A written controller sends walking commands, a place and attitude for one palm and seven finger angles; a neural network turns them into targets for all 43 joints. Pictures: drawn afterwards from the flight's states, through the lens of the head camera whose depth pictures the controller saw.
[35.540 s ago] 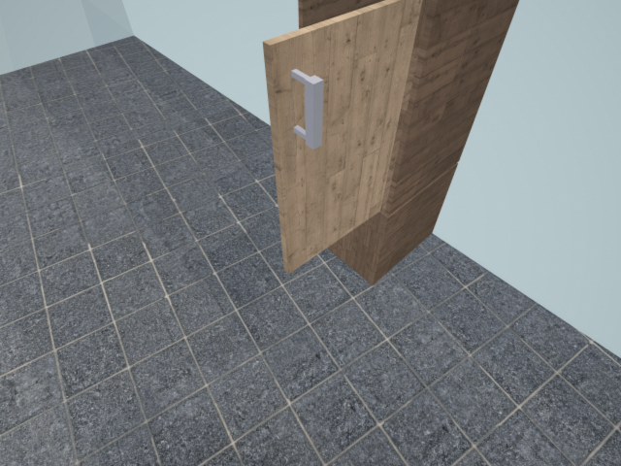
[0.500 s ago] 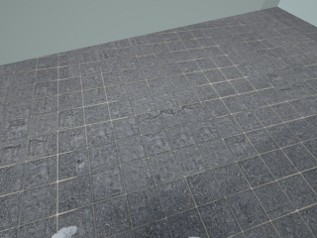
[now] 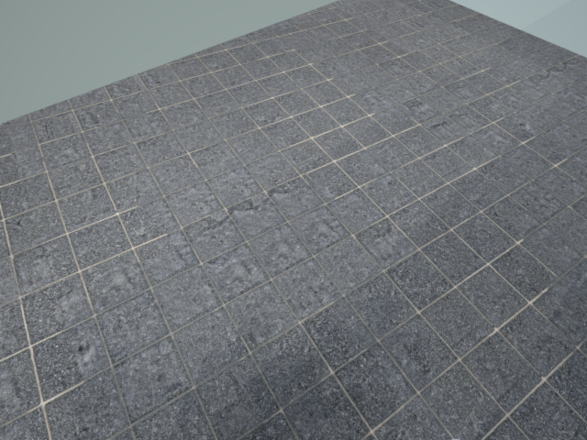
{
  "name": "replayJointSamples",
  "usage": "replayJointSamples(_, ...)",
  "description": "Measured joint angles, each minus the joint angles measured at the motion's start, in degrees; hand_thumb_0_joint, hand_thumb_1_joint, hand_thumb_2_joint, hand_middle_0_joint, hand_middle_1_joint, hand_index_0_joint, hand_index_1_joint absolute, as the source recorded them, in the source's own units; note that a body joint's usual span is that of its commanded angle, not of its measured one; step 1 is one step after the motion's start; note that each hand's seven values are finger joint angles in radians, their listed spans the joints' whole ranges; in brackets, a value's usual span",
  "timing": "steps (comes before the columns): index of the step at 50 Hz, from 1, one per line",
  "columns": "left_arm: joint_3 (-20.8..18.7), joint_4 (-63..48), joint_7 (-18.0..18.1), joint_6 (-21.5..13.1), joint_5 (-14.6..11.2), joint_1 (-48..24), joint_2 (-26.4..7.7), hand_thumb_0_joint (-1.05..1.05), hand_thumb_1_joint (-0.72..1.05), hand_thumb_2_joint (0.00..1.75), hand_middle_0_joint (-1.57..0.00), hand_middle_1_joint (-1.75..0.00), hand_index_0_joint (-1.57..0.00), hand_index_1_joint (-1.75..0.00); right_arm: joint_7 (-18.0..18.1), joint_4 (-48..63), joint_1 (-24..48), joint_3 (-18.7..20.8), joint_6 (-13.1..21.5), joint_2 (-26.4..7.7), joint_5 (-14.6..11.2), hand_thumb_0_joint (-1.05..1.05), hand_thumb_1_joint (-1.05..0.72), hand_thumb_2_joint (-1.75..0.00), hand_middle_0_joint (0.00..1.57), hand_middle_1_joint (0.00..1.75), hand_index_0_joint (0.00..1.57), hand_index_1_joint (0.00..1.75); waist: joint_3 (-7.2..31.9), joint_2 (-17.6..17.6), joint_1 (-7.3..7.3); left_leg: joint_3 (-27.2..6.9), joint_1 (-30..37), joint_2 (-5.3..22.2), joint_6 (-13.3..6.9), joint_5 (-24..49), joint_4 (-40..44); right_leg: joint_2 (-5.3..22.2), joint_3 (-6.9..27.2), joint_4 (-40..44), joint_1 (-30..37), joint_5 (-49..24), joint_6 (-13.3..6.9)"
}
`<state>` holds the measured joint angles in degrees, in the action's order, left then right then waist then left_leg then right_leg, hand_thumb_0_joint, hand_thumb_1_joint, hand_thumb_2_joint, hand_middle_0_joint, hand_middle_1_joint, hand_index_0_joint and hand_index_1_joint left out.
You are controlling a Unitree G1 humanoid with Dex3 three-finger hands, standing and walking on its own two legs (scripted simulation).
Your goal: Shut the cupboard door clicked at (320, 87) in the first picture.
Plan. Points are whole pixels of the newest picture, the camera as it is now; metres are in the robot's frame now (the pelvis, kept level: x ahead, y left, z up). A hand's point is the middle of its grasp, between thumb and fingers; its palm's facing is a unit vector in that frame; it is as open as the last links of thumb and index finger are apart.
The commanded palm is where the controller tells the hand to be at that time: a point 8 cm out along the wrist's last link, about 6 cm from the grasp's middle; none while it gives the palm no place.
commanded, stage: turn to face it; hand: left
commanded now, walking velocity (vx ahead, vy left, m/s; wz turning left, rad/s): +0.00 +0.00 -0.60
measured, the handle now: out of the picture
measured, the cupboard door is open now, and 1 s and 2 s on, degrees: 52 52 52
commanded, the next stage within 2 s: none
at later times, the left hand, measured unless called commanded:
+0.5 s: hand (208, 401) +0.19 +0.14 -0.14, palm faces -0.28 -0.92 -0.28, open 7.4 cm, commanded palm none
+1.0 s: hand (231, 342) +0.28 +0.12 -0.16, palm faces -0.53 -0.83 -0.19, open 7.4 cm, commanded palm none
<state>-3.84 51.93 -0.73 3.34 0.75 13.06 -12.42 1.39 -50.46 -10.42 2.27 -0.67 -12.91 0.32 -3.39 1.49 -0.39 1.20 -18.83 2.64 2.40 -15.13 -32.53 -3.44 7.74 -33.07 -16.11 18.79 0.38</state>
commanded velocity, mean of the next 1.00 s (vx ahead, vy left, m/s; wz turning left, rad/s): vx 0.00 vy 0.00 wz -0.60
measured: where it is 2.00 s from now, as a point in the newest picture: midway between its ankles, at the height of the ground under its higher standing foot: outside the picture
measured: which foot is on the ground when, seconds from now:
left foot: down 0.00-0.36, up 0.38-0.76, down 0.78-1.00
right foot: down 0.00-0.00, up 0.02-0.34, down 0.36-0.78, up 0.80-1.00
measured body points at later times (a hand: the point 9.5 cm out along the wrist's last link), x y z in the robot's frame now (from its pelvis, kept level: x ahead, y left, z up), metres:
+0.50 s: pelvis +0.03 -0.03 +0.00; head +0.07 -0.06 +0.45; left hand +0.20 +0.19 -0.12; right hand +0.00 -0.30 -0.15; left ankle +0.02 +0.12 -0.65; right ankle -0.01 -0.12 -0.73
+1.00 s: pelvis +0.09 -0.01 +0.02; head +0.15 +0.00 +0.46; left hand +0.31 +0.17 -0.14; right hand +0.01 -0.25 -0.11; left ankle +0.14 +0.09 -0.73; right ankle -0.03 -0.11 -0.65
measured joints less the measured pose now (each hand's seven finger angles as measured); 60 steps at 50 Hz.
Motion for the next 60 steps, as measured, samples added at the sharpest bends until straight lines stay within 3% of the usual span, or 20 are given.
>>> replayJointSamples(1,-0.3,0.2,0.0,0.3,-0.2,-0.3,-0.6,0.01,0.9,0.9,-0.2,-0.3,-0.21,-0.3,0.2,0.0,0.1,-0.2,0.3,0.6,0.3,0.01,-0.91,-0.9,0.2,0.3,0.2,0.3,-0.2,0.9,-0.17,0.8,-0.1,-0.1,-1.6,-0.4,-1.0,0.2,-0.4,-4.5,-1.6,4.5,0.1)
replayJointSamples(3,-0.9,0.4,0.0,0.9,0.0,-0.7,-1.8,0.01,0.91,0.9,-0.2,-0.3,-0.2,-0.3,0.3,0.3,0.0,-1.1,0.3,1.6,0.8,0.0,-0.91,-0.9,0.2,0.3,0.2,0.3,-0.8,2.1,-0.63,2.7,0.8,0.6,-2.5,-2.3,-1.8,0.3,-2.6,-15.7,-5.2,10.5,0.6)
replayJointSamples(5,-1.4,0.4,-0.4,1.2,0.3,-1.1,-2.6,0.01,0.91,0.9,-0.2,-0.3,-0.2,-0.3,0.4,0.7,-0.6,-1.7,0.3,2.3,1.1,0.0,-0.91,-0.9,0.2,0.3,0.2,0.3,-0.8,2.1,-0.69,3.8,2.4,1.6,-2.4,-2.6,-0.2,0.9,-5.4,-24.1,-7.8,11.3,1.4)
replayJointSamples(8,-1.5,0.0,-1.1,1.5,0.2,-2.2,-2.9,0.01,0.91,0.9,-0.19,-0.3,-0.2,-0.3,0.6,0.8,-1.4,-2.0,0.1,2.6,1.3,0.0,-0.91,-0.9,0.21,0.3,0.2,0.3,-1.3,0.9,-0.61,5.2,4.6,3.0,-2.0,-1.5,2.6,2.4,-8.3,-27.6,-9.1,10.0,2.3)
replayJointSamples(15,-1.0,-1.3,-1.6,1.2,0.2,-4.4,-2.3,0.01,0.91,0.9,-0.19,-0.3,-0.2,-0.3,0.1,-0.2,-2.6,-0.9,-0.3,1.2,1.2,0.0,-0.91,-0.9,0.21,0.3,0.2,0.3,-2.1,-2.2,0.48,9.9,7.1,5.9,-0.7,-3.1,2.4,4.3,-11.1,-13.7,-5.1,7.0,1.9)
replayJointSamples(18,-0.6,-2.2,-1.8,0.2,0.3,-4.6,-2.1,0.01,0.91,0.9,-0.19,-0.3,-0.2,-0.3,-0.2,-0.7,-3.7,0.0,-0.8,-0.1,0.9,0.0,-0.91,-0.9,0.21,0.3,0.2,0.3,-1.6,-3.3,0.88,11.7,6.4,7.3,0.7,-6.5,-2.7,4.2,-12.1,-1.6,-0.1,-1.8,0.5)
replayJointSamples(19,-0.5,-2.2,-1.6,-0.6,0.5,-4.6,-2.0,0.01,0.91,0.9,-0.19,-0.3,-0.2,-0.3,-0.4,-1.1,-3.8,0.3,-1.2,-0.7,0.6,0.0,-0.91,-0.9,0.21,0.3,0.2,0.3,-1.4,-3.7,0.75,11.0,4.9,7.6,1.0,-9.1,-7.0,3.8,-11.8,-0.7,0.3,-1.4,-0.3)
replayJointSamples(21,0.1,-1.9,-0.9,-1.5,0.3,-4.7,-1.0,0.0,0.91,0.9,-0.19,-0.3,-0.2,-0.3,-0.2,-2.0,-2.9,0.9,-2.6,-2.0,0.3,0.01,-0.91,-0.9,0.21,0.3,0.2,0.3,-1.6,-5.2,1.05,5.7,0.4,6.0,1.1,-15.2,-19.0,2.7,-11.3,-2.7,-0.3,0.6,-1.8)
replayJointSamples(23,0.4,-1.9,-0.3,-1.6,0.2,-4.0,-0.3,0.0,0.91,0.9,-0.19,-0.3,-0.2,-0.3,0.0,-2.5,-2.2,1.1,-3.4,-2.5,0.2,0.01,-0.91,-0.9,0.21,0.3,0.2,0.3,-1.3,-5.1,1.01,2.9,-3.8,3.8,1.3,-15.2,-28.0,2.4,-10.2,-1.1,0.3,0.3,-2.4)
replayJointSamples(25,0.6,-1.7,0.2,-1.4,0.2,-3.3,-0.2,0.0,0.91,0.9,-0.19,-0.3,-0.2,-0.3,-0.3,-2.4,-1.4,1.1,-3.3,-2.4,0.3,0.01,-0.91,-0.9,0.2,0.3,0.2,0.3,-1.2,-4.0,0.85,2.0,-6.8,2.7,1.7,-12.4,-31.4,2.3,-8.6,1.8,1.3,-1.4,-2.3)
replayJointSamples(31,1.0,-0.8,0.2,-1.4,0.4,-1.4,-0.1,0.0,0.91,0.9,-0.2,-0.3,-0.2,-0.3,-0.6,-0.5,1.0,0.9,-2.5,-1.5,0.3,0.01,-0.91,-0.9,0.2,0.3,0.2,0.3,-1.3,-1.4,0.51,-0.4,-9.1,1.5,2.7,-8.4,-24.1,1.3,-4.5,6.5,2.7,-3.9,-2.3)
replayJointSamples(36,0.7,0.0,0.0,-0.9,0.5,-0.3,-0.1,0.0,0.9,0.9,-0.2,-0.3,-0.21,-0.3,-0.2,0.3,2.3,0.4,-1.6,-0.8,-0.2,0.01,-0.91,-0.9,0.2,0.3,0.2,0.3,-1.1,-0.1,-0.42,-0.8,-5.3,0.1,2.5,-7.9,-11.9,0.3,-1.3,5.1,2.6,-2.7,-1.3)
replayJointSamples(38,0.4,0.3,0.1,-0.5,0.2,0.2,-0.3,0.0,0.9,0.9,-0.2,-0.3,-0.21,-0.3,-0.1,0.7,2.0,0.0,-0.8,-0.5,-0.3,0.01,-0.91,-0.9,0.2,0.3,0.2,0.3,-0.6,0.3,-0.52,-0.4,-1.6,-0.4,2.2,-2.7,-3.1,-0.3,-0.1,2.8,1.8,-1.1,-0.4)
replayJointSamples(39,0.2,0.3,0.1,-0.2,0.0,0.3,-0.6,0.0,0.9,0.9,-0.2,-0.3,-0.21,-0.3,0.0,0.9,1.8,-0.2,-0.3,-0.3,-0.1,0.01,-0.91,-0.9,0.2,0.3,0.2,0.3,-0.2,0.6,-0.45,0.0,-0.5,-0.4,0.2,-0.3,-0.7,-0.6,0.5,0.7,1.0,0.1,-0.1)
replayJointSamples(42,-0.6,0.6,0.1,0.8,-0.1,-0.5,-2.0,0.01,0.91,0.9,-0.2,-0.3,-0.2,-0.3,0.2,1.2,1.3,-1.2,0.2,1.1,0.7,0.0,-0.91,-0.9,0.2,0.3,0.2,0.3,-0.9,2.2,-0.99,2.7,0.5,0.3,-3.1,-2.2,-2.2,-0.3,-2.0,-14.9,-4.2,10.9,0.6)
replayJointSamples(44,-1.1,0.6,-0.4,1.1,0.2,-1.1,-2.6,0.01,0.91,0.9,-0.2,-0.3,-0.2,-0.3,0.3,1.4,0.4,-1.8,0.1,1.8,1.1,0.0,-0.91,-0.9,0.2,0.3,0.2,0.3,-1.0,2.0,-0.89,3.8,2.1,1.5,-3.3,-2.5,-0.6,0.4,-4.8,-23.8,-7.2,11.7,1.4)
replayJointSamples(47,-1.3,0.0,-1.1,1.4,0.2,-2.3,-3.1,0.01,0.91,0.9,-0.19,-0.3,-0.2,-0.3,0.5,1.3,-0.8,-2.1,0.0,2.1,1.3,0.0,-0.91,-0.9,0.21,0.3,0.2,0.3,-1.5,0.8,-0.64,5.2,4.4,3.0,-3.1,-1.4,2.4,2.1,-7.9,-28.1,-9.0,10.0,2.4)
replayJointSamples(54,-1.2,-1.2,-1.6,1.5,0.3,-5.0,-3.0,0.01,0.91,0.9,-0.19,-0.3,-0.2,-0.3,0.2,-0.2,-3.3,-1.1,-0.2,1.4,1.2,0.0,-0.91,-0.9,0.21,0.3,0.2,0.3,-2.0,-1.5,0.61,9.9,7.1,5.4,-2.3,-2.1,3.6,4.7,-10.2,-18.1,-6.9,6.9,2.6)
replayJointSamples(57,-0.8,-1.5,-1.6,1.1,0.3,-5.9,-2.5,0.01,0.91,0.9,-0.19,-0.3,-0.2,-0.3,-0.1,-1.1,-4.3,-0.3,-0.5,0.3,1.2,0.0,-0.91,-0.9,0.21,0.3,0.2,0.3,-2.0,-2.7,1.49,12.1,7.4,6.5,-1.3,-4.0,1.3,4.5,-11.4,-11.1,-4.0,5.5,1.7)
replayJointSamples(60,-0.2,-2.3,-1.6,-0.2,0.4,-5.9,-2.4,0.01,0.91,0.9,-0.19,-0.3,-0.2,-0.3,-0.5,-1.8,-5.9,0.4,-1.0,-0.9,0.7,0.0,-0.91,-0.9,0.21,0.3,0.2,0.3,-1.0,-3.1,1.74,13.6,6.0,7.6,0.1,-7.4,-4.9,4.2,-11.9,0.0,1.1,-1.3,-0.4)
